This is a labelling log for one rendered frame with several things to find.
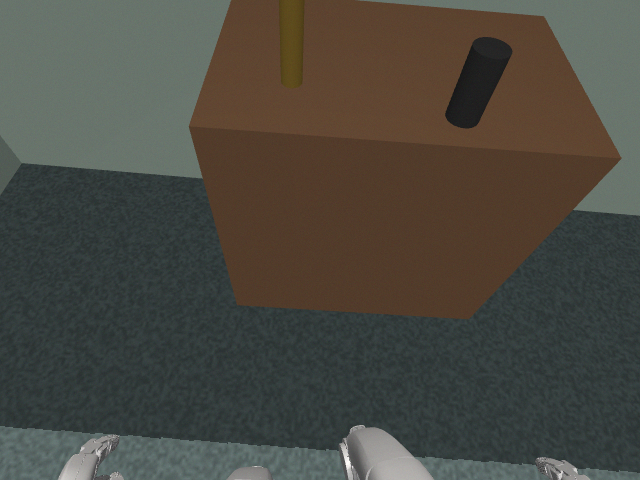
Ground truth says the right robot hand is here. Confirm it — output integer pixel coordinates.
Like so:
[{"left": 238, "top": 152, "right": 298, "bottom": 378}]
[{"left": 535, "top": 457, "right": 590, "bottom": 480}]

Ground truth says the left robot hand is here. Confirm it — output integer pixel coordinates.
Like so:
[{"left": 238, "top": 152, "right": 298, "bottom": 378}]
[{"left": 58, "top": 435, "right": 124, "bottom": 480}]

